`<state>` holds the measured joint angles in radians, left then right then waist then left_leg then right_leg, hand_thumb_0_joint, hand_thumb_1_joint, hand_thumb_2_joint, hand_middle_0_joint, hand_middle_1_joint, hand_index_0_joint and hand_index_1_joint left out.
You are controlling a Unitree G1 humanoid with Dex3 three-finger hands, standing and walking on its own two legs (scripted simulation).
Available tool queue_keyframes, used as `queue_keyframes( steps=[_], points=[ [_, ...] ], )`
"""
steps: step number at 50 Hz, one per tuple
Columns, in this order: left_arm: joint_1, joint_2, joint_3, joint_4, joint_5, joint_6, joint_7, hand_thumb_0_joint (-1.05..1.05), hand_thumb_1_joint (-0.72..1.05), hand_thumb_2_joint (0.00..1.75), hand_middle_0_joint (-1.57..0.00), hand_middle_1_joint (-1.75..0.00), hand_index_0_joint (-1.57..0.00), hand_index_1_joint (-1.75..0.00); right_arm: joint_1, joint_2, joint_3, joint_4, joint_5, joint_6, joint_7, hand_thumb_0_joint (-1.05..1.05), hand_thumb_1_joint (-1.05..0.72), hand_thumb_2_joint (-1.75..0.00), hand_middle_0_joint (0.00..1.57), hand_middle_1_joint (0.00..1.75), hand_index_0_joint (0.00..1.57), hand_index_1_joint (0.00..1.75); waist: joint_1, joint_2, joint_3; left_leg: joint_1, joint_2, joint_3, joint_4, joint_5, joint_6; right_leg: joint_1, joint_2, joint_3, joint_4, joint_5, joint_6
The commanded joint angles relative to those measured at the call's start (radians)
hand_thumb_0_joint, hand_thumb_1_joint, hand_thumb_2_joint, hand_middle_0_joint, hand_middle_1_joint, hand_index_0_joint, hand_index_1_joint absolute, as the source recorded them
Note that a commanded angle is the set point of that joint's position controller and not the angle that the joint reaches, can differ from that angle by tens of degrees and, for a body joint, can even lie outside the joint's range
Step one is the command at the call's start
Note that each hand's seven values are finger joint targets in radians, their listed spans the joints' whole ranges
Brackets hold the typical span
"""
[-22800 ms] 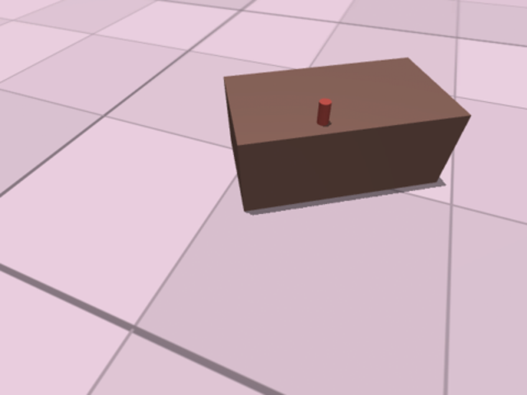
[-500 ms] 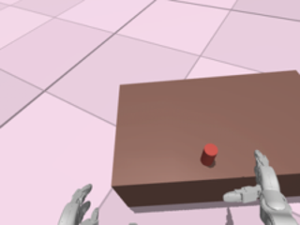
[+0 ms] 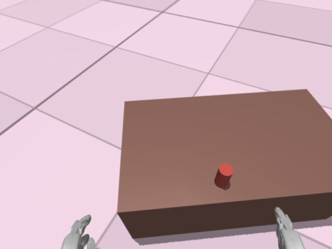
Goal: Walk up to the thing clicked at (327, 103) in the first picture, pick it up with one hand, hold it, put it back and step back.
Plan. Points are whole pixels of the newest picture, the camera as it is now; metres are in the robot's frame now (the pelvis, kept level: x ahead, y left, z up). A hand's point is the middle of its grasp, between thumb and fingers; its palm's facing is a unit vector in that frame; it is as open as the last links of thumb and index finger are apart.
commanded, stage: home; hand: right
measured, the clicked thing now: (223, 175) +0.44 -0.18 -0.25
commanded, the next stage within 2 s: stand in 1.80 s
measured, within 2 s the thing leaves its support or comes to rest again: neither
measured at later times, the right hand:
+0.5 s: hand out of the picture +0.16 -0.19 -0.06, palm faces +0.10 +0.95 -0.29, open 17.4 cm
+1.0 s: hand out of the picture +0.17 -0.19 -0.06, palm faces +0.10 +0.95 -0.28, open 17.4 cm
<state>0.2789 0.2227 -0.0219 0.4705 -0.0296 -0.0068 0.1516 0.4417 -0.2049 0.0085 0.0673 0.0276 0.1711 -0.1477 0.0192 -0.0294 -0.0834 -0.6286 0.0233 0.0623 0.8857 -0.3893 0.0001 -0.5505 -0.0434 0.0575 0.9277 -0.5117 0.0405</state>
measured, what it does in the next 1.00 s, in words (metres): stands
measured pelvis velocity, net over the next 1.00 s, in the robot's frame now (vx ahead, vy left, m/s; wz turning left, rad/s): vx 0.00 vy -0.01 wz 0.01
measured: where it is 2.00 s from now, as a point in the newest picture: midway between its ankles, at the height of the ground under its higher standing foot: outside the picture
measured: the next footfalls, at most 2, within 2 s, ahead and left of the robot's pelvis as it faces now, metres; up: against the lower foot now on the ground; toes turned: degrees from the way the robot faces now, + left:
none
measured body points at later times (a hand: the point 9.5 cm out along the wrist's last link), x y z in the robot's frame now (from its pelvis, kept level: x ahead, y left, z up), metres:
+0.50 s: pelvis -0.01 -0.01 +0.00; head +0.02 -0.01 +0.45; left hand +0.15 +0.24 -0.07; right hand +0.15 -0.24 -0.04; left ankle +0.03 +0.12 -0.69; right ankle -0.02 -0.14 -0.69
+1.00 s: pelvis +0.00 -0.01 +0.00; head +0.02 -0.01 +0.45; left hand +0.15 +0.24 -0.07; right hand +0.16 -0.24 -0.04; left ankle +0.03 +0.12 -0.69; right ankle -0.02 -0.14 -0.69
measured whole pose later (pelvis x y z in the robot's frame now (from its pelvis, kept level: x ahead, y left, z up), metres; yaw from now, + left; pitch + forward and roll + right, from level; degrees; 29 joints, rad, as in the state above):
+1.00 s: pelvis +0.00 -0.01 +0.00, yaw +0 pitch +7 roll +2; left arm 0.27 0.22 -0.02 0.53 -0.01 -0.13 0.16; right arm 0.44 -0.20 0.01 0.04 0.02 0.25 -0.14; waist 0.02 -0.03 -0.08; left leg -0.61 0.02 0.06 0.86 -0.37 -0.01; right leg -0.54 -0.04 0.05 0.92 -0.51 0.03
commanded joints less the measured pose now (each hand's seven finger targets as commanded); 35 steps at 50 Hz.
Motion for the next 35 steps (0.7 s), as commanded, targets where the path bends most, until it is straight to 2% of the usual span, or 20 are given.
queue_keyframes(
  steps=[1, 2, 3, 4, 5, 6, 8, 10, 15, 16, 20, 24, 25, 26, 28, 29, 31, 32, 34, 35],
  points=[
    [-0.066, 0.108, 0.054, -0.145, 0.009, -0.090, 0.009, 0.00, 0.90, 0.90, -0.20, -0.30, -0.20, -0.30, -0.005, -0.102, -0.049, -0.175, -0.015, -0.037, -0.010, 0.00, 0.56, -0.05, 0.05, 0.05, 0.05, 0.05, 0.002, 0.052, -0.094, 0.182, -0.010, -0.009, -0.169, 0.155, -0.007, -0.034, 0.051, -0.067, -0.138, 0.204, -0.059],
    [-0.076, 0.095, 0.046, -0.148, 0.011, -0.096, 0.010, 0.00, 0.90, 0.90, -0.20, -0.30, -0.20, -0.30, -0.014, -0.103, -0.052, -0.200, -0.017, -0.041, -0.011, 0.00, 0.53, -0.06, 0.05, 0.05, 0.05, 0.05, -0.006, 0.050, -0.103, 0.191, -0.007, -0.017, -0.174, 0.133, -0.007, -0.030, 0.052, -0.071, -0.137, 0.187, -0.059],
    [-0.073, 0.108, 0.054, -0.138, 0.009, -0.100, 0.008, 0.00, 0.90, 0.90, -0.20, -0.30, -0.20, -0.30, 0.006, -0.100, -0.053, -0.154, -0.017, -0.033, -0.010, 0.00, 0.56, -0.05, 0.05, 0.05, 0.05, 0.05, 0.000, 0.052, -0.073, 0.170, -0.011, -0.011, -0.181, 0.102, -0.007, -0.047, 0.052, -0.070, -0.147, 0.160, -0.060],
    [-0.079, 0.106, 0.053, -0.141, 0.011, -0.105, 0.006, 0.00, 0.90, 0.90, -0.20, -0.30, -0.20, -0.30, 0.004, -0.105, -0.057, -0.177, -0.018, -0.033, -0.011, 0.00, 0.53, -0.06, 0.05, 0.05, 0.05, 0.05, -0.011, 0.040, -0.075, 0.176, -0.013, -0.005, -0.178, 0.091, -0.005, -0.050, 0.050, -0.067, -0.159, 0.151, -0.057],
    [-0.075, 0.111, 0.055, -0.134, 0.012, -0.109, 0.004, 0.00, 0.90, 0.90, -0.20, -0.30, -0.20, -0.30, 0.013, -0.098, -0.056, -0.160, -0.019, -0.029, -0.010, 0.00, 0.55, -0.05, 0.05, 0.05, 0.05, 0.05, -0.007, 0.039, -0.068, 0.165, -0.016, 0.000, -0.173, 0.087, -0.003, -0.044, 0.047, -0.063, -0.163, 0.152, -0.056],
    [-0.081, 0.113, 0.056, -0.144, 0.011, -0.113, 0.004, 0.00, 0.90, 0.90, -0.20, -0.30, -0.20, -0.30, -0.010, -0.115, -0.065, -0.207, -0.018, -0.031, -0.011, 0.00, 0.55, -0.05, 0.05, 0.05, 0.05, 0.05, -0.012, 0.022, -0.085, 0.166, -0.018, 0.002, -0.172, 0.092, -0.001, -0.034, 0.046, -0.061, -0.168, 0.158, -0.054],
    [-0.081, 0.111, 0.053, -0.136, 0.011, -0.120, 0.003, 0.00, 0.90, 0.90, -0.20, -0.30, -0.20, -0.30, -0.007, -0.109, -0.056, -0.186, -0.017, -0.026, -0.007, 0.00, 0.55, -0.05, 0.05, 0.05, 0.05, 0.05, -0.003, 0.024, -0.061, 0.158, -0.019, 0.001, -0.174, 0.078, -0.003, -0.044, 0.047, -0.063, -0.169, 0.139, -0.055],
    [-0.077, 0.109, 0.051, -0.133, 0.013, -0.128, 0.003, 0.00, 0.90, 0.90, -0.20, -0.30, -0.20, -0.30, -0.020, -0.111, -0.059, -0.208, -0.019, -0.024, -0.008, 0.00, 0.55, -0.05, 0.05, 0.05, 0.05, 0.05, -0.002, 0.011, -0.088, 0.168, -0.018, 0.000, -0.164, 0.108, -0.001, -0.026, 0.045, -0.062, -0.165, 0.169, -0.052],
    [-0.071, 0.114, 0.056, -0.125, 0.017, -0.143, 0.007, 0.00, 0.90, 0.90, -0.20, -0.30, -0.20, -0.30, -0.035, -0.109, -0.055, -0.221, -0.021, -0.016, -0.009, 0.00, 0.55, -0.05, 0.05, 0.05, 0.05, 0.05, 0.011, 0.016, -0.107, 0.163, -0.022, 0.003, -0.162, 0.101, -0.002, -0.015, 0.042, -0.057, -0.167, 0.163, -0.053],
    [-0.080, 0.110, 0.052, -0.127, 0.016, -0.145, 0.007, 0.00, 0.90, 0.90, -0.20, -0.30, -0.20, -0.30, -0.044, -0.107, -0.046, -0.230, -0.020, -0.015, -0.009, 0.00, 0.58, -0.04, 0.05, 0.05, 0.05, 0.05, 0.007, 0.017, -0.084, 0.160, -0.021, 0.000, -0.168, 0.080, -0.003, -0.026, 0.042, -0.060, -0.170, 0.138, -0.053],
    [-0.070, 0.118, 0.057, -0.111, 0.019, -0.156, 0.010, 0.00, 0.90, 0.90, -0.20, -0.30, -0.20, -0.30, -0.017, -0.091, -0.036, -0.204, -0.020, -0.004, -0.008, 0.00, 0.56, -0.05, 0.05, 0.05, 0.05, 0.05, 0.010, 0.015, -0.086, 0.157, -0.023, 0.007, -0.163, 0.094, -0.001, -0.027, 0.042, -0.055, -0.170, 0.155, -0.051],
    [-0.069, 0.114, 0.056, -0.105, 0.022, -0.163, 0.010, 0.00, 0.90, 0.90, -0.20, -0.30, -0.20, -0.30, -0.013, -0.105, -0.050, -0.219, -0.025, 0.000, -0.012, 0.00, 0.54, -0.06, 0.05, 0.05, 0.05, 0.05, -0.001, 0.003, -0.107, 0.173, -0.025, 0.015, -0.147, 0.134, 0.003, -0.012, 0.038, -0.048, -0.174, 0.214, -0.042],
    [-0.067, 0.121, 0.059, -0.102, 0.021, -0.165, 0.010, 0.00, 0.90, 0.90, -0.20, -0.30, -0.20, -0.30, -0.008, -0.088, -0.035, -0.195, -0.024, 0.007, -0.009, 0.00, 0.55, -0.05, 0.05, 0.05, 0.05, 0.05, 0.006, 0.008, -0.098, 0.163, -0.027, 0.019, -0.145, 0.134, 0.003, -0.013, 0.034, -0.043, -0.179, 0.217, -0.040],
    [-0.076, 0.112, 0.054, -0.110, 0.022, -0.166, 0.011, 0.00, 0.90, 0.90, -0.20, -0.30, -0.20, -0.30, -0.025, -0.101, -0.045, -0.236, -0.025, 0.004, -0.012, 0.00, 0.53, -0.06, 0.05, 0.06, 0.05, 0.06, 0.000, 0.003, -0.119, 0.179, -0.025, 0.014, -0.142, 0.155, 0.003, 0.001, 0.036, -0.049, -0.168, 0.235, -0.040],
    [-0.073, 0.117, 0.057, -0.096, 0.020, -0.167, 0.012, 0.00, 0.90, 0.90, -0.20, -0.30, -0.20, -0.30, -0.019, -0.102, -0.049, -0.194, -0.024, 0.010, -0.010, 0.00, 0.56, -0.04, 0.05, 0.05, 0.05, 0.05, 0.005, 0.027, -0.076, 0.165, -0.025, 0.015, -0.153, 0.130, -0.001, -0.026, 0.038, -0.049, -0.174, 0.204, -0.045],
    [-0.075, 0.108, 0.053, -0.100, 0.023, -0.167, 0.012, 0.00, 0.90, 0.90, -0.20, -0.30, -0.20, -0.30, -0.040, -0.113, -0.057, -0.235, -0.025, 0.007, -0.010, 0.00, 0.55, -0.05, 0.05, 0.05, 0.05, 0.05, 0.000, 0.000, -0.101, 0.178, -0.021, 0.009, -0.153, 0.136, 0.000, -0.015, 0.041, -0.055, -0.168, 0.204, -0.045],
    [-0.072, 0.114, 0.057, -0.093, 0.024, -0.170, 0.013, 0.00, 0.90, 0.90, -0.20, -0.30, -0.20, -0.30, -0.005, -0.098, -0.051, -0.199, -0.025, 0.013, -0.009, 0.00, 0.56, -0.05, 0.05, 0.05, 0.05, 0.05, 0.000, 0.014, -0.109, 0.180, -0.025, 0.017, -0.143, 0.154, 0.002, -0.010, 0.037, -0.047, -0.170, 0.238, -0.041],
    [-0.074, 0.117, 0.056, -0.095, 0.023, -0.169, 0.012, 0.00, 0.90, 0.90, -0.20, -0.30, -0.20, -0.30, -0.036, -0.108, -0.049, -0.218, -0.024, 0.013, -0.008, 0.00, 0.58, -0.03, 0.05, 0.05, 0.05, 0.05, 0.002, -0.004, -0.073, 0.162, -0.024, 0.015, -0.154, 0.122, 0.001, -0.028, 0.038, -0.049, -0.180, 0.197, -0.042],
    [-0.072, 0.117, 0.059, -0.093, 0.023, -0.173, 0.011, 0.00, 0.90, 0.90, -0.20, -0.30, -0.20, -0.30, -0.006, -0.093, -0.045, -0.196, -0.025, 0.016, -0.005, 0.00, 0.55, -0.05, 0.05, 0.05, 0.05, 0.05, 0.005, 0.023, -0.107, 0.174, -0.027, 0.017, -0.143, 0.143, 0.002, -0.008, 0.036, -0.046, -0.173, 0.224, -0.042],
    [-0.077, 0.116, 0.057, -0.100, 0.024, -0.173, 0.012, 0.00, 0.90, 0.90, -0.20, -0.30, -0.20, -0.30, -0.036, -0.112, -0.053, -0.247, -0.025, 0.012, -0.008, 0.00, 0.55, -0.05, 0.05, 0.05, 0.05, 0.05, -0.003, -0.006, -0.123, 0.183, -0.025, 0.013, -0.145, 0.147, 0.003, -0.003, 0.037, -0.049, -0.173, 0.228, -0.040]
  ],
)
